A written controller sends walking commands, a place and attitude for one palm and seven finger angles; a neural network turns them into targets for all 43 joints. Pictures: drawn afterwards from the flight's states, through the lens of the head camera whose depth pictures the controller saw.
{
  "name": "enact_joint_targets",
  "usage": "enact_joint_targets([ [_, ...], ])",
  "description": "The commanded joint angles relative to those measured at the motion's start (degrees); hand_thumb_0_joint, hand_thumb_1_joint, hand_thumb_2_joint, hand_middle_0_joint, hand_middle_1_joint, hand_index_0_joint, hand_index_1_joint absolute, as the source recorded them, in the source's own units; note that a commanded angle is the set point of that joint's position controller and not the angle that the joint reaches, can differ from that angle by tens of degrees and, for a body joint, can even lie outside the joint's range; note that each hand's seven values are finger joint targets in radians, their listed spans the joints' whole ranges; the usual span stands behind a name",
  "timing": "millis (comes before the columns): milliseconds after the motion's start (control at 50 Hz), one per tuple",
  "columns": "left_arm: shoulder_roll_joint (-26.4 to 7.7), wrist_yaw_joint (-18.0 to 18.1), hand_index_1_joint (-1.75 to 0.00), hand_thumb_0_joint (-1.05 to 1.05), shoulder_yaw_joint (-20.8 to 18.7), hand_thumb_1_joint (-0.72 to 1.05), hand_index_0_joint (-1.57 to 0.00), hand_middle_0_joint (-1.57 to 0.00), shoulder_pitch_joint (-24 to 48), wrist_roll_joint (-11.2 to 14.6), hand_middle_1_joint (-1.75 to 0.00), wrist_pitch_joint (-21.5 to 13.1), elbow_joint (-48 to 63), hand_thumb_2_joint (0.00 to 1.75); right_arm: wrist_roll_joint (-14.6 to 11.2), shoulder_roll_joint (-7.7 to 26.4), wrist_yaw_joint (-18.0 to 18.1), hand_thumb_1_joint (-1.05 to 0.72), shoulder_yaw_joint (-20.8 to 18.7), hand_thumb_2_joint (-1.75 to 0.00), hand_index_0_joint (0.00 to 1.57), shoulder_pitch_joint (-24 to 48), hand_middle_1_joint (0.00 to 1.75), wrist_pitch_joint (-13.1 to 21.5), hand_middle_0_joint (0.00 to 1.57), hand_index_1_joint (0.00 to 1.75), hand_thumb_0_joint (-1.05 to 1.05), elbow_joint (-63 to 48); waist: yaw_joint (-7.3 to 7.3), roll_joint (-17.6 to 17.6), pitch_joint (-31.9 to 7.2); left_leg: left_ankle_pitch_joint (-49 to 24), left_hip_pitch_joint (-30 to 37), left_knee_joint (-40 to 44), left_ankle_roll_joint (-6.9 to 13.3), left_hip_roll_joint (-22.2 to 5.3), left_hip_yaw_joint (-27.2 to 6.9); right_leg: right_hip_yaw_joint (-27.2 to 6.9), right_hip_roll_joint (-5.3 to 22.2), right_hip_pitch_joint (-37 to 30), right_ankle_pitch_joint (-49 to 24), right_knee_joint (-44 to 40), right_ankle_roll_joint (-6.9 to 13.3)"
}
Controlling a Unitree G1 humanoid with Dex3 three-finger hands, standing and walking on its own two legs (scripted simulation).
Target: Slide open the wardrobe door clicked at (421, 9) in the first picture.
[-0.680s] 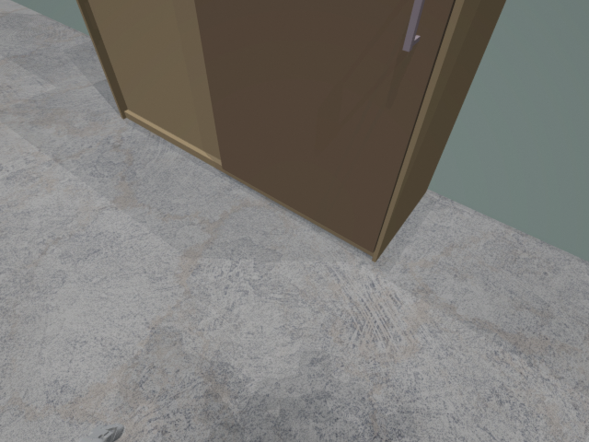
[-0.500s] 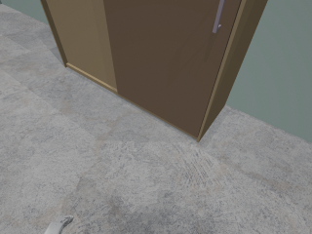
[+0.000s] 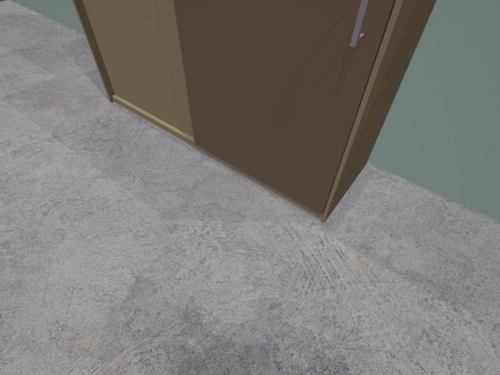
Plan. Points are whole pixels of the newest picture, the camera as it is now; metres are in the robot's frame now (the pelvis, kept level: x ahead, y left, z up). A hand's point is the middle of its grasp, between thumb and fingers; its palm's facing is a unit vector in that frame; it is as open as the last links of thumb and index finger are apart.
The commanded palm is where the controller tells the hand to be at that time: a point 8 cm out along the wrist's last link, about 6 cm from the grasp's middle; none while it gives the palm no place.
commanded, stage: stand and wait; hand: right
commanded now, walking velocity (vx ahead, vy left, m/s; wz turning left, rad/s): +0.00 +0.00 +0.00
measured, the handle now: (366, 6) +0.97 -0.25 +0.21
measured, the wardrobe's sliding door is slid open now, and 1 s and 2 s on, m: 0.00 0.00 0.00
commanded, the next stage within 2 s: look at it before walking up in 0.14 s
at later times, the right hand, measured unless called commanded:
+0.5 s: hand out of the picture +0.07 -0.25 -0.15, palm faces -0.03 +0.94 -0.33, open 7.4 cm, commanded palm none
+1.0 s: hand out of the picture +0.05 -0.25 -0.16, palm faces -0.04 +0.94 -0.33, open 7.4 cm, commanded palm none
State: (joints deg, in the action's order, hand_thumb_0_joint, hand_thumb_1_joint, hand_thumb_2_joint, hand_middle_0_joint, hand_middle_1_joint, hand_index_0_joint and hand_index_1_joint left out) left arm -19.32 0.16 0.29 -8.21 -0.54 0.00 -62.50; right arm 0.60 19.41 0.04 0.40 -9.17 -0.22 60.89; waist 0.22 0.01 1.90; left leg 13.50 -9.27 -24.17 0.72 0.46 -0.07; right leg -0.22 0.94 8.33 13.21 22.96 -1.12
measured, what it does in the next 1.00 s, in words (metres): stands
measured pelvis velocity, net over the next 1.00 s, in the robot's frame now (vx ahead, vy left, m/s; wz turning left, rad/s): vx -0.01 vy -0.01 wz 0.03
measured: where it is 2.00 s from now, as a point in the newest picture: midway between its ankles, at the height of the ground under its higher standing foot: outside the picture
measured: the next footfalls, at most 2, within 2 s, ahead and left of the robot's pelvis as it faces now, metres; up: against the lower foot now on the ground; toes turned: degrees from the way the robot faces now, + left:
right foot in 1.68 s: +0.19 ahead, -0.10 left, +0.00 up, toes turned +19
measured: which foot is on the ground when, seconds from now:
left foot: down 0.00-1.00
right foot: down 0.00-1.00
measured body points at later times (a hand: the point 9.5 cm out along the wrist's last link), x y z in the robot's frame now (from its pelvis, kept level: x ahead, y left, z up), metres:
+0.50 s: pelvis -0.01 +0.00 +0.00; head -0.01 +0.00 +0.45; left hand +0.07 +0.29 -0.13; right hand +0.07 -0.30 -0.13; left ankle +0.00 +0.11 -0.74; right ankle -0.01 -0.13 -0.74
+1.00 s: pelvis -0.01 -0.01 +0.00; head -0.01 -0.01 +0.45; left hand +0.07 +0.28 -0.13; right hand +0.05 -0.30 -0.14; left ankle +0.00 +0.11 -0.74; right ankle -0.01 -0.13 -0.74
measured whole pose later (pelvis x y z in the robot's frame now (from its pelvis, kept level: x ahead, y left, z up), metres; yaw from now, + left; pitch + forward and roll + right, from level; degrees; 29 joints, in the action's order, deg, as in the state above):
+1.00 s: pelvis -0.01 -0.01 +0.00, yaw +2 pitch -2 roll +0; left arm -17.8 0.7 0.1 -7.2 -0.4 -0.1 -62.2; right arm 0.8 18.8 0.4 -0.1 -10.4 -1.1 60.7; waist -0.8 -0.5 1.5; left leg 11.9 -10.1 -23.6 -0.3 0.3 -1.9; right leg 1.7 0.8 8.9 12.7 23.2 -0.4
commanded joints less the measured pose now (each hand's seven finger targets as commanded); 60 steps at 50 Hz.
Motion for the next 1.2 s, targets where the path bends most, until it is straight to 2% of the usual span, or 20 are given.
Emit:
enact_joint_targets([
  [0,-10.83,0.81,-0.3,0.0,-2.22,0.9,-0.2,-0.2,2.98,0.01,-0.3,-1.74,3.64,0.9,-0.1,11.7,0.69,-0.9,-2.41,-0.9,0.2,2.87,0.3,1.77,0.2,0.3,0.0,-3.44,-0.38,-0.54,-4.31,-8.92,1.19,4.98,1.58,-7.32,-6.52,-4.32,5.44,-0.4,-8.38,-3.06,2.37],
  [140,-10.91,0.78,-0.3,0.0,-2.19,0.9,-0.2,-0.2,2.89,-0.02,-0.3,-1.85,2.91,0.9,-0.09,11.62,0.72,-0.9,-2.31,-0.9,0.2,3.07,0.3,1.81,0.2,0.3,0.0,-2.99,-0.4,-0.49,-3.69,-9.21,0.94,5.28,1.43,-7.28,-6.42,-4.56,5.58,-0.44,-8.81,-3.67,2.35],
  [320,-10.78,0.65,-0.3,0.0,-2.26,0.9,-0.2,-0.2,2.73,-0.04,-0.3,-1.74,2.84,0.9,0.08,11.37,0.65,-0.9,-2.31,-0.9,0.2,3.11,0.3,1.74,0.2,0.3,0.0,-3.09,-0.24,-0.6,-2.06,-4.89,-0.74,6.81,1.21,-7.16,-6.78,-4.82,5.46,-0.03,-6.41,-4.49,2.35],
  [580,-11.1,0.71,-0.3,0.0,-2.14,0.9,-0.2,-0.2,3.01,0.08,-0.3,-2.03,2.63,0.9,0.01,11.16,0.6,-0.9,-2.13,-0.9,0.2,2.43,0.3,1.74,0.2,0.3,0.0,-2.69,-0.39,0.46,-3.16,-7.39,0.51,6.34,0.95,-7.0,-6.11,-5.41,5.79,-0.79,-8.33,-5.14,2.5],
  [600,-10.91,0.7,-0.3,0.0,-2.18,0.9,-0.2,-0.2,2.85,0.14,-0.3,-1.97,2.69,0.9,0.1,11.17,0.63,-0.9,-2.21,-0.9,0.2,2.5,0.3,1.76,0.2,0.3,0.0,-2.7,-0.38,-0.39,-2.98,-7.8,0.63,6.35,0.97,-7.02,-5.95,-5.39,5.88,-0.52,-8.76,-4.98,2.54],
  [760,-11.05,0.66,-0.3,0.0,-2.19,0.9,-0.2,-0.2,2.93,0.11,-0.3,-1.94,2.36,0.9,0.05,11.1,0.63,-0.9,-2.07,-0.9,0.2,2.07,0.3,1.74,0.2,0.3,0.0,-2.33,-0.4,0.15,-2.95,-7.0,0.65,6.85,0.84,-7.19,-5.9,-5.58,5.77,-0.85,-8.14,-5.39,2.52],
  [860,-11.26,0.77,-0.3,0.0,-2.27,0.9,-0.2,-0.2,2.77,0.13,-0.3,-2.03,2.32,0.9,0.08,11.36,0.62,-0.9,-2.11,-0.9,0.2,1.94,0.3,1.79,0.2,0.3,0.0,-2.35,-0.3,-0.5,-3.51,-9.42,0.63,6.58,0.98,-7.12,-6.29,-5.08,6.0,-1.83,-9.52,-4.97,2.46],
  [880,-11.14,0.93,-0.3,0.0,-2.46,0.9,-0.2,-0.2,2.4,0.06,-0.3,-2.01,2.44,0.9,0.1,11.2,0.59,-0.9,-2.31,-0.9,0.2,2.07,0.3,1.59,0.2,0.3,0.0,-2.75,-0.2,-0.31,-3.52,-11.44,0.1,5.8,1.13,-6.96,-6.7,-4.5,6.18,-2.27,-10.39,-4.05,2.41],
  [900,-9.18,1.04,-0.3,0.0,-2.26,0.9,-0.2,-0.2,1.24,0.05,-0.3,-1.73,2.53,0.9,0.11,9.52,0.66,-0.9,-2.26,-0.9,0.2,1.15,0.3,1.11,0.2,0.3,0.0,-2.86,-0.06,-0.36,-4.22,-13.47,-0.26,4.54,1.06,-6.9,-6.96,-3.44,6.42,-2.55,-11.18,-2.59,2.1],
  [940,-4.83,1.31,-0.3,0.0,-1.74,0.9,-0.2,-0.2,-1.08,-0.05,-0.3,-0.8,2.86,0.9,0.08,5.43,0.85,-0.9,-1.67,-0.9,0.2,-1.24,0.3,-0.38,0.2,0.3,0.0,-3.14,0.02,-0.17,-2.77,-14.18,-3.08,2.05,0.39,-6.42,-7.45,-1.65,6.62,-1.78,-9.79,-0.95,1.43],
  [980,-5.35,1.59,-0.3,0.0,-2.55,0.9,-0.2,-0.2,-1.73,-0.11,-0.3,-0.15,4.35,0.9,0.3,5.46,0.68,-0.9,-2.23,-0.9,0.2,-2.19,0.3,-1.21,0.2,0.3,0.0,-4.64,0.14,0.51,-1.69,-13.08,-6.38,-0.65,0.35,-5.28,-8.03,-1.22,7.51,-1.02,-7.45,0.06,1.74],
  [1020,-6.14,1.7,-0.3,0.0,-3.42,0.9,-0.2,-0.2,-1.88,-0.19,-0.3,0.19,6.08,0.9,0.5,5.21,0.4,-0.9,-2.73,-0.9,0.2,-2.58,0.3,-1.72,0.2,0.3,0.0,-6.49,0.16,2.27,-1.61,-11.02,-9.3,-4.4,0.15,-3.63,-7.44,-2.21,9.42,-0.43,-5.2,-0.07,2.78],
  [1060,-7.05,1.76,-0.3,0.0,-4.19,0.9,-0.2,-0.2,-1.21,-0.23,-0.3,0.32,7.72,0.9,0.61,4.31,-0.06,-0.9,-3.12,-0.9,0.2,-3.3,0.3,-2.17,0.2,0.3,0.0,-7.91,-0.27,5.29,-0.88,-6.63,-11.08,-10.73,-0.51,-1.43,-5.32,-4.12,12.85,1.91,-3.12,-1.73,4.75],
  [1080,-7.43,1.74,-0.3,0.0,-4.65,0.9,-0.2,-0.2,-0.21,-0.23,-0.3,0.27,8.54,0.9,0.62,3.4,-0.26,-0.9,-3.34,-0.9,0.2,-4.41,0.3,-2.37,0.2,0.3,0.0,-8.26,-0.88,8.08,-0.7,-1.5,-11.8,-15.33,-0.87,-0.55,-3.73,-5.03,15.2,3.18,-3.88,-2.5,6.3],
  [1100,-7.5,1.65,-0.3,0.0,-4.9,0.9,-0.2,-0.2,0.15,-0.17,-0.3,0.14,9.3,0.9,0.66,2.85,-0.36,-0.9,-3.57,-0.9,0.2,-5.28,0.3,-2.55,0.2,0.3,0.0,-8.85,-1.22,10.04,-1.21,6.79,-11.77,-21.05,-1.31,-0.12,-2.15,-5.96,17.68,4.24,-6.18,-3.21,8.28],
  [1120,-7.24,1.59,-0.3,0.0,-5.16,0.9,-0.2,-0.2,0.93,-0.26,-0.3,0.09,10.08,0.9,0.65,2.11,-0.49,-0.9,-3.93,-0.9,0.2,-5.88,0.3,-2.8,0.2,0.3,0.0,-9.44,-1.51,11.55,-1.31,12.35,-10.88,-25.22,-1.68,-1.12,-0.71,-5.59,19.7,6.44,-7.07,-3.63,9.83],
  [1140,-6.97,1.52,-0.3,0.0,-5.11,0.9,-0.2,-0.2,1.76,-0.51,-0.3,-0.03,10.66,0.9,0.67,1.35,-0.79,-0.9,-4.27,-0.9,0.2,-7.41,0.3,-2.65,0.2,0.3,0.0,-9.7,-2.44,10.65,-1.85,14.39,-8.65,-24.01,-1.41,-2.34,-0.72,-4.53,20.02,7.67,-4.66,-2.31,9.84],
  [1160,-6.77,1.39,-0.3,0.0,-5.17,0.9,-0.2,-0.2,2.95,-0.72,-0.3,0.05,11.09,0.9,0.77,0.75,-1.15,-0.9,-4.49,-0.9,0.2,-10.48,0.3,-2.25,0.2,0.3,0.0,-9.08,-4.06,8.76,-2.64,12.79,-4.36,-18.38,-1.1,-2.45,-0.27,-2.2,18.68,9.26,0.48,1.86,8.19],
  [1180,-5.91,1.08,-0.3,0.0,-5.07,0.9,-0.2,-0.2,3.33,-0.68,-0.3,0.39,11.32,0.9,1.05,0.84,-1.32,-0.9,-4.77,-0.9,0.2,-15.02,0.3,-1.64,0.2,0.3,0.0,-7.86,-6.18,3.23,-3.32,7.51,2.58,-8.67,-0.76,-1.89,-0.4,1.41,14.88,14.24,9.25,10.79,5.07],
])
